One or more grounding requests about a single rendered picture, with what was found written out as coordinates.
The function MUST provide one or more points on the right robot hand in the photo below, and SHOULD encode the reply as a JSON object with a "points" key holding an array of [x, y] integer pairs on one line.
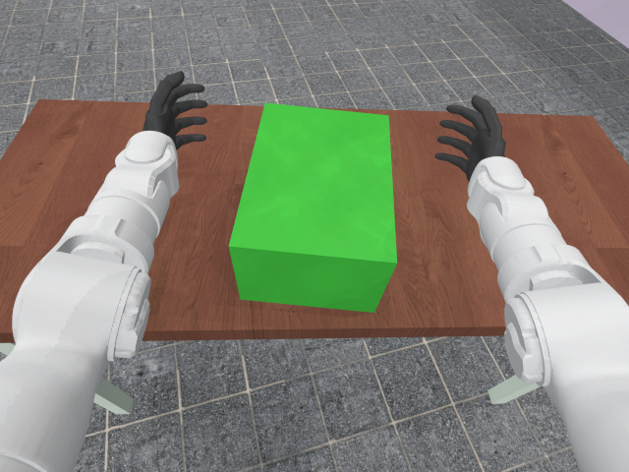
{"points": [[486, 140]]}

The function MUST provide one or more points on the right robot forearm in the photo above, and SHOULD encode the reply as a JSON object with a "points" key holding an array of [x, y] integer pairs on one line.
{"points": [[523, 242]]}

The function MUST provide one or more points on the carton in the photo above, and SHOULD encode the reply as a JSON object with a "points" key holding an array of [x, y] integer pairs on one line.
{"points": [[315, 224]]}

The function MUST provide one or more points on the left robot upper arm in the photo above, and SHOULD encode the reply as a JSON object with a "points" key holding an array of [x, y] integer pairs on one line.
{"points": [[79, 314]]}

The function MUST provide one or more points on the table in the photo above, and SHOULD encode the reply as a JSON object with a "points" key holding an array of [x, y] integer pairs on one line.
{"points": [[444, 283]]}

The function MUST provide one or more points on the right robot upper arm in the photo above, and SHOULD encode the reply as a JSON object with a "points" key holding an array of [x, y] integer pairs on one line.
{"points": [[574, 342]]}

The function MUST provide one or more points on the left robot hand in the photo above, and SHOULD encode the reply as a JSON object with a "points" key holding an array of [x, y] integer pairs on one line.
{"points": [[163, 109]]}

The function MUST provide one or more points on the left robot forearm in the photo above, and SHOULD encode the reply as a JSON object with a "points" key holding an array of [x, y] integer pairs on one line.
{"points": [[126, 215]]}

